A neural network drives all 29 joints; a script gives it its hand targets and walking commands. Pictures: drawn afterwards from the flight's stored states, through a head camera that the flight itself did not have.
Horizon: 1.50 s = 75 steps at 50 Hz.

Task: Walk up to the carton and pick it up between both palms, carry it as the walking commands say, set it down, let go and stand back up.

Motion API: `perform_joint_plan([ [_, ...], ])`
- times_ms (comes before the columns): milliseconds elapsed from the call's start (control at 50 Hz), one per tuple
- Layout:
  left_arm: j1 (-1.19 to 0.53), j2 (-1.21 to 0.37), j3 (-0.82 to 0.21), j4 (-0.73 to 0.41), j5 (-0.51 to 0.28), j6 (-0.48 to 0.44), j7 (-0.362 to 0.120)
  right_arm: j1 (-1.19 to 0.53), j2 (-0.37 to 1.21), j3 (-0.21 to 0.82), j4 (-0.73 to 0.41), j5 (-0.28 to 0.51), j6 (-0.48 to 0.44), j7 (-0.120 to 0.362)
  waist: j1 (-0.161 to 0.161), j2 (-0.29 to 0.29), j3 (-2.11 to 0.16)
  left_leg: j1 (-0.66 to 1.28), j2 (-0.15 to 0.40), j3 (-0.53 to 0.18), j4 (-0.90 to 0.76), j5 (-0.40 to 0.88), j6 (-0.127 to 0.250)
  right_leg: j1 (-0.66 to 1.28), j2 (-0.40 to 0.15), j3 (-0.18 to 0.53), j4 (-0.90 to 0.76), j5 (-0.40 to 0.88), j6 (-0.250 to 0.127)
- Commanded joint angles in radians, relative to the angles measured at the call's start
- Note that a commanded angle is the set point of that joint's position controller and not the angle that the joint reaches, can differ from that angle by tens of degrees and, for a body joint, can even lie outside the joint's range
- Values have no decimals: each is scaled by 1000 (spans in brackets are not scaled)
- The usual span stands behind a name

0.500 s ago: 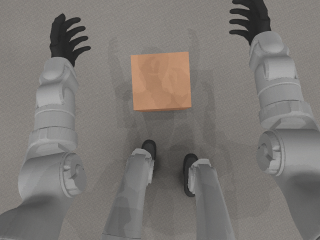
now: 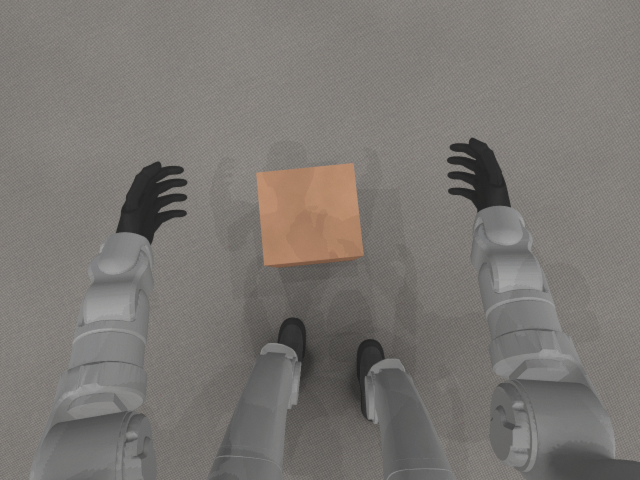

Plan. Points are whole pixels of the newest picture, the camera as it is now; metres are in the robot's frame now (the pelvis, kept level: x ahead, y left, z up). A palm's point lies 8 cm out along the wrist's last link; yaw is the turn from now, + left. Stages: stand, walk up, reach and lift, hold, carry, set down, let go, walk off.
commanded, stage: let go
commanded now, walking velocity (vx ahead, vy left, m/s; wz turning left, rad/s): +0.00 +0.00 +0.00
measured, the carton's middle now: (310, 221) +0.45 +0.07 -0.58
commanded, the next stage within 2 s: stand in 1.06 s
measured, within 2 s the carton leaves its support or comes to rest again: neither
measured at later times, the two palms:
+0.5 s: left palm (90, 387) +0.21 +0.23 +0.00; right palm (591, 351) +0.27 -0.22 -0.01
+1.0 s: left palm (90, 387) +0.21 +0.23 +0.01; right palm (632, 405) +0.23 -0.24 +0.01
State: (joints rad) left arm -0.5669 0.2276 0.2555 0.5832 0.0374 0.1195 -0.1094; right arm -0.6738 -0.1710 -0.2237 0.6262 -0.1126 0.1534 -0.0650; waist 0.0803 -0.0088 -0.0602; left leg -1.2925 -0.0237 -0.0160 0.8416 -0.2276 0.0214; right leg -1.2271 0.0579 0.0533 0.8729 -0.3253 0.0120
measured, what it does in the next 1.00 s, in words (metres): rises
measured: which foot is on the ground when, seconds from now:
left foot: down 0.00-1.00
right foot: down 0.00-1.00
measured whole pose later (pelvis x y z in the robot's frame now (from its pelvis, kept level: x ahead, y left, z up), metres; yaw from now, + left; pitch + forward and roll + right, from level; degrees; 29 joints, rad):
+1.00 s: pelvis +0.06 -0.02 +0.07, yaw +2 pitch -5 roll +1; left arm 0.22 0.22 0.04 0.38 0.03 0.22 -0.04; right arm 0.22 -0.21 -0.05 0.44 0.01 0.11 0.04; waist 0.00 -0.01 0.10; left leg -0.12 -0.04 -0.04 0.45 -0.25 0.01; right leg -0.04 0.03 0.04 0.46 -0.33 -0.02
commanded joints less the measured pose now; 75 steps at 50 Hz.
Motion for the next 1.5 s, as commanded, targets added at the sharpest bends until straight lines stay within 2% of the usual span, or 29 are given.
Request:
perform_joint_plan([
  [0,42,125,-18,-139,-22,-23,-19,-36,-73,16,-183,19,-31,3,15,-9,-888,897,-7,-15,-11,548,-32,332,25,-49,-105,291,28],
  [100,217,96,-67,-115,-37,-60,-19,153,-64,33,-129,38,-65,32,-5,17,-660,921,2,-19,-97,384,-37,386,12,-61,-186,159,15],
  [200,407,79,-119,-120,-52,-99,6,358,-64,53,-91,48,-117,56,-15,33,-458,997,10,-31,-187,343,-38,498,-1,-57,-265,128,2],
  [320,603,72,-170,-199,-69,-120,33,556,-84,93,-144,69,-157,72,-28,35,-309,1131,6,-29,-282,355,-38,703,-12,-44,-356,168,-4],
  [400,690,81,-183,-247,-70,-124,43,682,-99,114,-195,82,-167,78,-42,11,-227,1201,0,-22,-343,365,-39,854,-23,-29,-419,236,0],
  [500,747,76,-191,-259,-58,-103,42,794,-101,139,-230,96,-146,92,-61,-23,-77,1244,-10,-17,-402,312,-35,948,-41,-15,-489,268,5],
  [720,755,88,-172,-252,-15,-11,32,826,-109,160,-271,98,-60,129,-74,-16,100,1324,-30,-1,-427,174,-22,975,-66,-6,-548,195,0],
  [940,759,96,-187,-297,-8,92,77,853,-114,155,-279,121,-58,105,-70,-13,77,1315,-38,2,-396,209,-41,1046,-60,-32,-503,352,-2],
  [1040,756,90,-204,-305,-17,112,100,855,-118,164,-242,127,-64,93,-79,-16,70,1291,-30,-4,-377,206,-47,1058,-52,-43,-486,369,-2],
  [1060,799,154,-188,-149,6,-30,125,999,-206,150,-87,61,-122,62,-99,-101,114,1007,81,-113,-452,-78,-55,1040,-119,-24,-490,-169,17],
  [1080,837,152,-187,-144,24,-85,140,986,-249,136,-81,55,-148,46,-74,-63,179,938,84,-130,-480,-207,-56,994,-144,39,-523,-279,8],
  [1100,827,146,-192,-124,28,-119,142,950,-227,141,-75,59,-170,45,-78,-39,198,899,73,-141,-483,-210,-54,970,-159,62,-520,-288,2],
  [1160,818,150,-197,-81,17,-176,139,925,-172,159,-24,75,-222,63,-65,44,46,941,71,-172,-450,-27,-26,1046,-162,56,-454,-82,-3],
  [1220,838,156,-199,-42,5,-196,139,946,-178,163,20,85,-243,66,-58,35,-47,988,73,-184,-386,227,-3,1085,-160,35,-410,83,1],
  [1260,859,157,-204,-19,-1,-193,144,977,-186,165,45,88,-241,61,-60,22,-61,1002,71,-182,-350,332,5,1089,-162,21,-387,183,5],
  [1360,914,165,-216,25,-11,-170,154,1030,-194,171,83,92,-222,49,-61,-7,-42,983,53,-171,-299,355,12,1090,-166,-13,-349,314,4],
  [1480,950,171,-223,59,-17,-147,163,1050,-196,178,103,95,-203,39,-60,-9,-19,974,46,-169,-257,391,22,1083,-164,-46,-322,371,-7],
])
